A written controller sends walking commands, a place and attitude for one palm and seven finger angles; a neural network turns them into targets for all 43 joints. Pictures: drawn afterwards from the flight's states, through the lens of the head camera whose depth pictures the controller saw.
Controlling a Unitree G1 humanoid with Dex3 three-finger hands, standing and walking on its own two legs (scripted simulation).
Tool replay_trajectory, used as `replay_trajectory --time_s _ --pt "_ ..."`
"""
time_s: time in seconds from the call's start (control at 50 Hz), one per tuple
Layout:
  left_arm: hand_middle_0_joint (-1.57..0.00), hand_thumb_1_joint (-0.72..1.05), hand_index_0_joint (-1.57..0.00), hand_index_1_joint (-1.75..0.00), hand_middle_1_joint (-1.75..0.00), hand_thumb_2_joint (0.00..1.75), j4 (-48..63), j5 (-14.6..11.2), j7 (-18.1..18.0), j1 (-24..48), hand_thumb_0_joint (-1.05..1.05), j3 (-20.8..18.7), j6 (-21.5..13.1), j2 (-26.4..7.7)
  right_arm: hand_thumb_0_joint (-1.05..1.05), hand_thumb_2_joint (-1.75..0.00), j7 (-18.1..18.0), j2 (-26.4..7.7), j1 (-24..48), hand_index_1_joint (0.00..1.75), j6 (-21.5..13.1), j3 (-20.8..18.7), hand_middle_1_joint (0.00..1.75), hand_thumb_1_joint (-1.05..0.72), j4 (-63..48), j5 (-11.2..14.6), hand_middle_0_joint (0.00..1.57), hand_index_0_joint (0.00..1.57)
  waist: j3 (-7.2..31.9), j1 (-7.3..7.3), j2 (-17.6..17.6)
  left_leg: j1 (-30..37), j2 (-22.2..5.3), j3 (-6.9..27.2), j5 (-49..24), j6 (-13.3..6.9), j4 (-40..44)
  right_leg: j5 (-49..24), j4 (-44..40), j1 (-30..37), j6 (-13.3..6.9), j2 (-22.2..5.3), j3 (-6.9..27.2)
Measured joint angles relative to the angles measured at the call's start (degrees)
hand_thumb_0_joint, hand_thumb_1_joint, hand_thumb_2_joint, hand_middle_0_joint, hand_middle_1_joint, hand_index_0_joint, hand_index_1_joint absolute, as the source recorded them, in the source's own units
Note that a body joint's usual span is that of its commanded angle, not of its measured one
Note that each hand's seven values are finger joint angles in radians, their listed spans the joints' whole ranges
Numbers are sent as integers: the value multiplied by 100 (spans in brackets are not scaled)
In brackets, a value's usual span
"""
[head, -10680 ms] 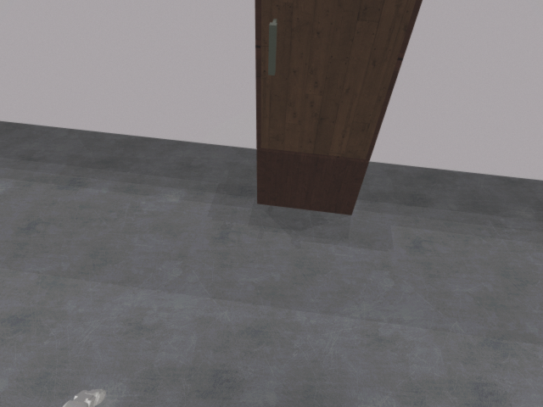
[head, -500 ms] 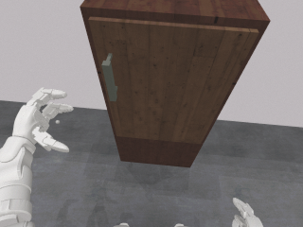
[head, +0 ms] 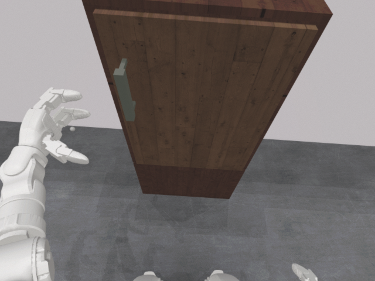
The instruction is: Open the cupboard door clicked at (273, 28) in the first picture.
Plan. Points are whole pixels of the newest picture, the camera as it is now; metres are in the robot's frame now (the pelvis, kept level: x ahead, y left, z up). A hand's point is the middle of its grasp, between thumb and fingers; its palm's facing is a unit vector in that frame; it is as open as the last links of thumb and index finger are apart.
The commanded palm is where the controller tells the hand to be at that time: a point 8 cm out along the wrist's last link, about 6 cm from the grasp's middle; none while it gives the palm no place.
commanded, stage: move the hooked fingers beside the handle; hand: left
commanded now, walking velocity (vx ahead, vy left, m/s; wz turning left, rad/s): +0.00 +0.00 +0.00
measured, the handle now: (127, 91) +0.53 +0.15 +0.07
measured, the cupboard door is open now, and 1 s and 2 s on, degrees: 0 0 0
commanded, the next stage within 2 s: slide the fingers in behind the handle in 1.46 s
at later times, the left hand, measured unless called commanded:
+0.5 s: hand (90, 107) +0.47 +0.22 +0.08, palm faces -0.05 -1.00 +0.00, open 14.0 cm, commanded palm +0.45 +0.27 +0.08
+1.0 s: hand (94, 103) +0.49 +0.22 +0.07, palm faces -0.05 -1.00 +0.00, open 14.0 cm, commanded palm +0.46 +0.27 +0.07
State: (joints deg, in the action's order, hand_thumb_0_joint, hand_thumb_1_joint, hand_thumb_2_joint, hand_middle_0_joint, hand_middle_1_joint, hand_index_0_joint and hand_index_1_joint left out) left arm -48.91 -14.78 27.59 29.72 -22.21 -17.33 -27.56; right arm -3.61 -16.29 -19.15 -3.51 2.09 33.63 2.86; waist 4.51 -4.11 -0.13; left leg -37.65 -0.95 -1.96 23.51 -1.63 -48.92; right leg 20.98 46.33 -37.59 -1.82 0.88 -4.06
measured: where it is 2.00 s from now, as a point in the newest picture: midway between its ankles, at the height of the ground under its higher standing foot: outside the picture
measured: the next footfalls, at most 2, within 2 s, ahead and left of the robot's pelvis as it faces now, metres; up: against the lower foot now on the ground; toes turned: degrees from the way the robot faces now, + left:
none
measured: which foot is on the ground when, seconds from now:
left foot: down 0.00-1.00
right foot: down 0.00-1.00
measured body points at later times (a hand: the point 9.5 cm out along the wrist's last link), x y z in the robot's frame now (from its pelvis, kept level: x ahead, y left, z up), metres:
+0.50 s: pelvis +0.00 +0.00 -0.01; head +0.10 +0.02 +0.43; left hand +0.46 +0.27 +0.08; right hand +0.03 -0.27 -0.12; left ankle +0.00 +0.10 -0.70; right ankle +0.02 -0.10 -0.70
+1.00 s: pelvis +0.01 +0.01 -0.01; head +0.12 +0.02 +0.43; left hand +0.48 +0.27 +0.08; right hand +0.01 -0.26 -0.12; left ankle +0.00 +0.10 -0.70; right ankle +0.02 -0.10 -0.70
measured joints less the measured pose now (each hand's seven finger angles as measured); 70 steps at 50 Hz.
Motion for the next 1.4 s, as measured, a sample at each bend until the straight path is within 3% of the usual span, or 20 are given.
replay_trajectory --time_s 0.28,0.76,0.88,1.08,1.4 --pt "-30 -50 -30 -120 -120 30 -840 263 -230 878 -1 3 -209 -123 1 -90 88 26 -112 30 248 20 30 -91 83 -57 20 20 8 -161 3 -357 -20 -20 74 -23 -209 41 173 -352 20 12 20" --pt "-30 -50 -30 -120 -120 30 -1793 650 -494 1976 -1 -215 -252 -563 1 -90 184 -5 -416 30 606 26 30 -91 127 -170 20 20 41 -535 -9 -902 -105 -51 182 -35 -468 71 344 -889 27 91 54" --pt "-30 -50 -30 -120 -120 30 -1496 579 -471 1625 -1 -322 -292 -515 1 -90 229 16 -525 30 725 1 30 -91 19 -165 20 20 80 -497 -31 -826 -138 -119 207 -42 -409 66 289 -845 39 128 126" --pt "-30 -50 -30 -120 -120 30 -1315 505 -540 1448 -1 -109 -329 -269 1 -90 233 78 -395 30 752 2 30 -91 71 -138 20 20 109 -372 -28 -704 -103 -41 220 -40 -388 98 241 -676 41 98 54" --pt "-30 -50 -30 -120 -120 30 -1561 563 -532 1694 -1 -37 -328 -379 1 -90 202 37 -178 30 684 49 30 -91 -39 -137 20 20 69 -399 2 -825 -85 -3 223 -45 -513 112 359 -778 41 76 16"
